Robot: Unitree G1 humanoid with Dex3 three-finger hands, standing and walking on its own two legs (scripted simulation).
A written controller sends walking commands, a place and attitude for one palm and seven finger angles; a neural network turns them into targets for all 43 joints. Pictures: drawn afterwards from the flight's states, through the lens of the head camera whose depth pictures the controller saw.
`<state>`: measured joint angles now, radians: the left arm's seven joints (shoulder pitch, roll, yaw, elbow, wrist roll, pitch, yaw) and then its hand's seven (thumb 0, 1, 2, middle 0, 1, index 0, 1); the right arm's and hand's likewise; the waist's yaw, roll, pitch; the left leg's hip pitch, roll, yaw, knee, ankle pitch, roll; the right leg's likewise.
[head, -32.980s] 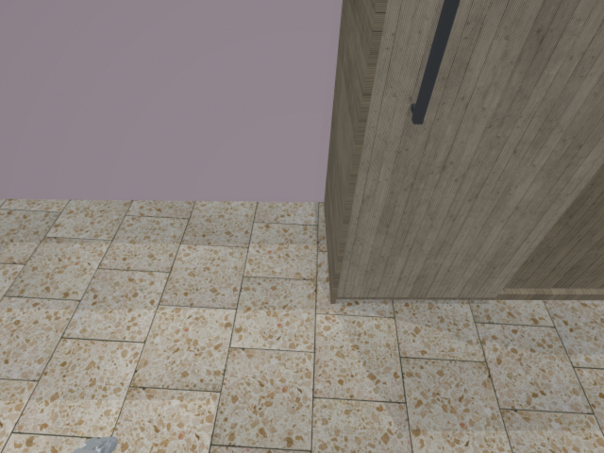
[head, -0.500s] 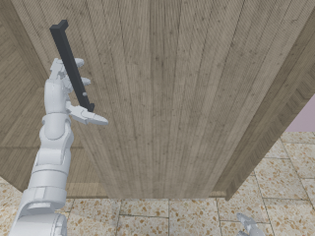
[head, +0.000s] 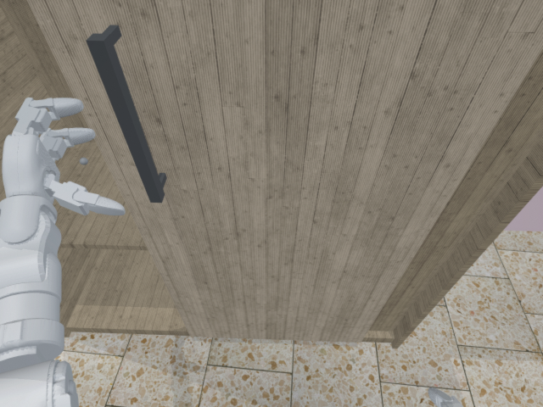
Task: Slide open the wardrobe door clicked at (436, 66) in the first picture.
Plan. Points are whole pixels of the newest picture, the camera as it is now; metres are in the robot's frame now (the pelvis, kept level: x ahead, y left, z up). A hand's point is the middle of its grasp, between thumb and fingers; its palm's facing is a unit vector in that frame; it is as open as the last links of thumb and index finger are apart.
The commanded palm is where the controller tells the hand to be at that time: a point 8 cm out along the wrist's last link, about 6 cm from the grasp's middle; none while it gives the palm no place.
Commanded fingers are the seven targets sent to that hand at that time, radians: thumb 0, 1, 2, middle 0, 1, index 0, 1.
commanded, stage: slip the hand off the handle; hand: left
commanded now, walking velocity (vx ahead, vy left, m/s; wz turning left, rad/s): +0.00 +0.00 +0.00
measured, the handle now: (138, 127) +0.43 +0.23 +0.20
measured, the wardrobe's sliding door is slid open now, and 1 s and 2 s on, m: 0.45 0.45 0.45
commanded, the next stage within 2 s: draw the hand back to the body in 0.72 s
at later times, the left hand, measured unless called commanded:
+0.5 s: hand (44, 223) +0.27 +0.28 +0.18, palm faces +0.34 -0.93 -0.12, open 14.7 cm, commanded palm +0.24 +0.32 +0.18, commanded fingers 0.00 -0.55 0.20 -0.25 -1.15 -0.25 -1.15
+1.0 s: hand (57, 244) +0.25 +0.26 +0.17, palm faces +0.07 -0.99 -0.08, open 14.7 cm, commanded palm +0.20 +0.31 +0.18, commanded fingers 0.00 -0.55 0.20 -0.25 -1.15 -0.25 -1.15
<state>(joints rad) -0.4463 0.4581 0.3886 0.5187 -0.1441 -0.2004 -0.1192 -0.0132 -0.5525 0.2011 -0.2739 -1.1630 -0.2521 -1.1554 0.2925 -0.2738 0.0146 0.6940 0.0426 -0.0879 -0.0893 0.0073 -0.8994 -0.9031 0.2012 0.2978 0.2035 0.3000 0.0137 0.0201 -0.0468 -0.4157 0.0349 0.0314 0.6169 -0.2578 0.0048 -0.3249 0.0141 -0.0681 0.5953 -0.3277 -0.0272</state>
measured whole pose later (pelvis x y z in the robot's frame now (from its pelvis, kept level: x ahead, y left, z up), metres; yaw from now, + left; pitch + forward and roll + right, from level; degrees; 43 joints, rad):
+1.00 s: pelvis -0.01 +0.00 +0.01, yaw +1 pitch -3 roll -1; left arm -0.01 0.42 0.38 0.03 -0.35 0.12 -0.37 -0.01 -0.55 0.20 -0.25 -1.15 -0.25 -1.16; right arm 0.24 -0.26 0.08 0.66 0.07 -0.22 -0.13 0.01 -0.90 -0.90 0.20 0.30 0.20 0.30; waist 0.06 0.05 -0.05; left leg -0.28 0.03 0.02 0.56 -0.23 0.01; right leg -0.19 0.01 -0.07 0.54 -0.30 -0.02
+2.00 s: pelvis +0.01 +0.02 +0.02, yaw -1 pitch -6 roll +0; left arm 0.42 0.35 0.33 -0.36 -0.07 -0.09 0.09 0.00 0.51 0.72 -0.22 -0.53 -0.22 -0.53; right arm 0.19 -0.24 0.02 0.67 -0.01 -0.13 -0.07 0.01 -0.90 -0.90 0.20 0.30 0.20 0.30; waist 0.08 0.04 0.01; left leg -0.10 0.01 0.06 0.40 -0.19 0.02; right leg -0.01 0.00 -0.04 0.36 -0.24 0.00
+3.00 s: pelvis -0.03 +0.04 +0.01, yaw -1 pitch -1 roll -2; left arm 0.53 0.42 0.40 -0.47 -0.05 -0.18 0.12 0.01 0.89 0.90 -0.21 -0.30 -0.21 -0.31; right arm 0.20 -0.24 -0.01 0.55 0.01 -0.04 -0.09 0.01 -0.90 -0.90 0.20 0.30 0.20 0.30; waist 0.02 0.02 0.02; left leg -0.33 0.01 0.07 0.49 -0.16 0.06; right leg -0.24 -0.01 -0.03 0.45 -0.20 0.02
